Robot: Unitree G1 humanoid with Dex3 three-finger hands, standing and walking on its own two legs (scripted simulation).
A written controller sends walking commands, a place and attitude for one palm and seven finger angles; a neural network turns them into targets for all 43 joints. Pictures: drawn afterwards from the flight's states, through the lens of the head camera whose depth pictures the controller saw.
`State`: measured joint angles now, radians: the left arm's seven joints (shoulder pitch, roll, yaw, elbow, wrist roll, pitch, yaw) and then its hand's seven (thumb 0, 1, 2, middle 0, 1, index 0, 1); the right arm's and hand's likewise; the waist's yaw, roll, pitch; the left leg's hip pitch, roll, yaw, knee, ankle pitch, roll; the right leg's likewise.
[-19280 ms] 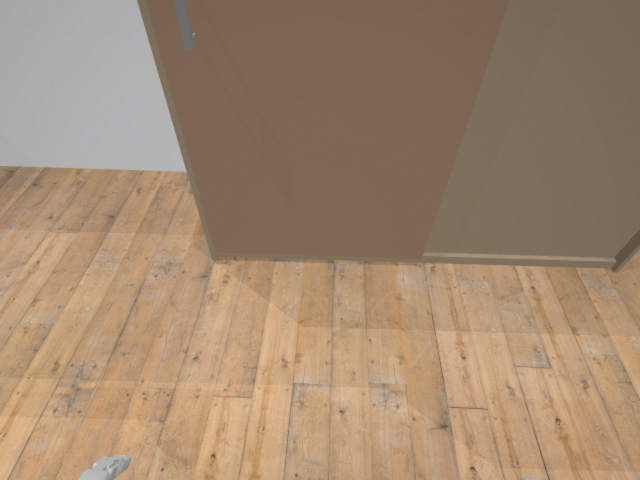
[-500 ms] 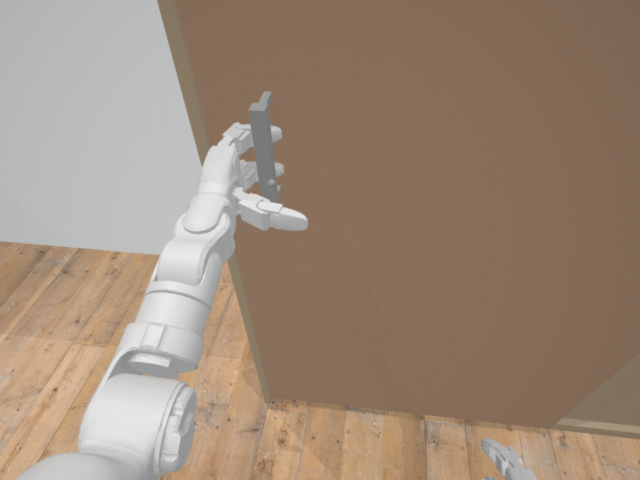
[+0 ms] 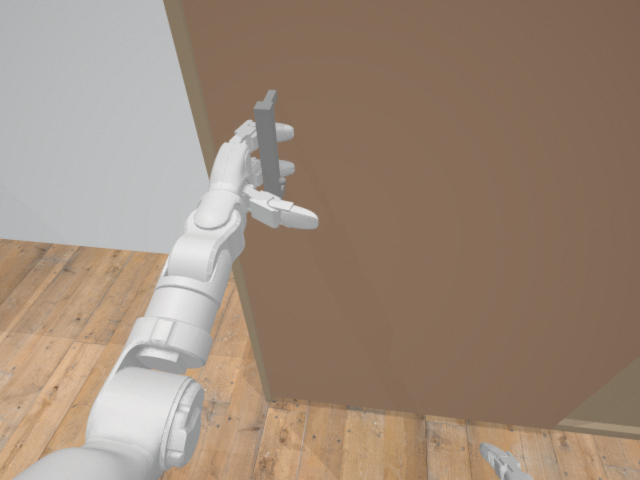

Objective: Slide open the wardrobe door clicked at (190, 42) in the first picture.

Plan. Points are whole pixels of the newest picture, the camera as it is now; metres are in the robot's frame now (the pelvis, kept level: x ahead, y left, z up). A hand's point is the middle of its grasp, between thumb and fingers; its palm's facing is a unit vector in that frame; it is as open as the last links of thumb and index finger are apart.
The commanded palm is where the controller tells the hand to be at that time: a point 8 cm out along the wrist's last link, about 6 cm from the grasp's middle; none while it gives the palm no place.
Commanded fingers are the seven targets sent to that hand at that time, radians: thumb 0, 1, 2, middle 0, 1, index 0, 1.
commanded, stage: slide the fingers in behind the handle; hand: left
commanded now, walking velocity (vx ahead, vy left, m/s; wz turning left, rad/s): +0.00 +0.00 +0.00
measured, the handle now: (273, 157) +0.49 +0.08 +0.18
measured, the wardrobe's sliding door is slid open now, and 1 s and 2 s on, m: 0.00 0.00 0.00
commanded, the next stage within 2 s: grip the handle and tug to test in 0.04 s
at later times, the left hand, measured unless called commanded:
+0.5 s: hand (283, 179) +0.43 +0.06 +0.19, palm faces -0.08 -1.00 +0.00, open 11.0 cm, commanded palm +0.40 +0.11 +0.19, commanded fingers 0.00 0.39 0.68 -0.40 -1.33 -0.40 -1.33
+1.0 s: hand (282, 178) +0.43 +0.06 +0.19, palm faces -0.07 -1.00 +0.00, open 5.6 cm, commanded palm +0.40 +0.11 +0.19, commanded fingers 0.00 0.90 0.90 -0.45 -1.40 -0.45 -1.40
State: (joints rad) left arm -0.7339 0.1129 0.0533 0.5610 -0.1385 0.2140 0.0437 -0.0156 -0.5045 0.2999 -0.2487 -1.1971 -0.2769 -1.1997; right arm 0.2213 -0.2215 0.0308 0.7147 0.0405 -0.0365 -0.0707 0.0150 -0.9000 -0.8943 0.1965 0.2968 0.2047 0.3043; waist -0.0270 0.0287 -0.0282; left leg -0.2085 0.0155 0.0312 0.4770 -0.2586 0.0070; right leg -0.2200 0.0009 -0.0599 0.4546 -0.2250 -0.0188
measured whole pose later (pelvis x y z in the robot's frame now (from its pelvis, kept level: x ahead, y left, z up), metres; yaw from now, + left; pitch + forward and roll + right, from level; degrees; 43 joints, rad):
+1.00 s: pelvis +0.01 +0.00 +0.00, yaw +0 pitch +0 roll +0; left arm -0.71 0.10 0.06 0.52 -0.14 0.23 0.06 0.01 0.74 0.83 -0.34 -1.34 -0.36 -1.36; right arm 0.22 -0.22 0.03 0.70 0.04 -0.02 -0.07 0.01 -0.90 -0.89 0.20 0.30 0.20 0.30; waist -0.03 0.03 -0.03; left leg -0.20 0.02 0.04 0.46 -0.26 0.01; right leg -0.21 0.00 -0.05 0.44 -0.22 -0.02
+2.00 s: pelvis +0.02 +0.00 +0.00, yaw +1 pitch +0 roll +0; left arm -0.68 0.06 0.02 0.40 -0.12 0.32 0.10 0.00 0.75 0.84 -0.35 -1.37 -0.36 -1.40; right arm 0.17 -0.21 0.02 0.67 0.03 0.02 -0.05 0.01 -0.90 -0.89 0.20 0.30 0.20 0.30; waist -0.01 0.03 -0.03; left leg -0.19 0.01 0.02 0.47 -0.28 0.01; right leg -0.19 0.00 -0.07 0.45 -0.25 -0.02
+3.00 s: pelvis +0.00 -0.02 -0.02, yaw -2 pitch -1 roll -1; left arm -0.73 0.18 -0.01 0.45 -0.13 0.00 0.11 -0.03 0.76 0.85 -0.44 -1.40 -0.24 -1.40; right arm 0.18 -0.18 0.03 0.66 0.02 -0.02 -0.07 0.01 -0.90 -0.89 0.20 0.30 0.20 0.30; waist 0.04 0.05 0.11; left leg -0.30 0.08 0.03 0.68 -0.36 -0.03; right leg -0.32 0.03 -0.02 0.67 -0.37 -0.02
